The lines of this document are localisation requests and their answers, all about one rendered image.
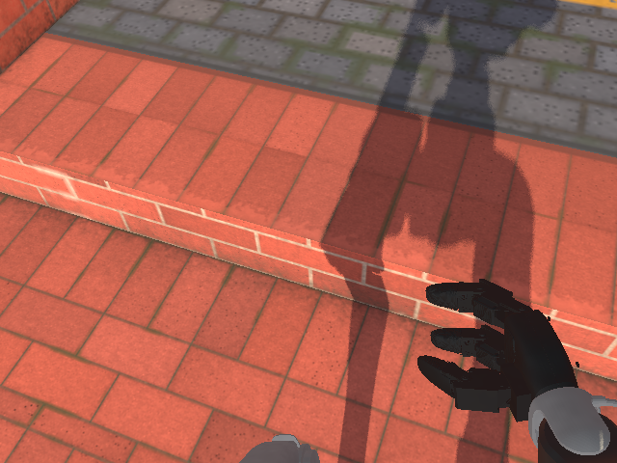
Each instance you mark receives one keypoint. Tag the robot left thigh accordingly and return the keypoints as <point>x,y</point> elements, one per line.
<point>281,452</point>

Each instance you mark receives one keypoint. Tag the left robot shin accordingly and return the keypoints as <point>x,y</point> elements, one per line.
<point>286,437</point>

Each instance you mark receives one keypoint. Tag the right robot hand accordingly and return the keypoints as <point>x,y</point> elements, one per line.
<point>527,361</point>

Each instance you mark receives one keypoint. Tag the robot right forearm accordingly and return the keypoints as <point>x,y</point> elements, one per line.
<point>565,427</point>

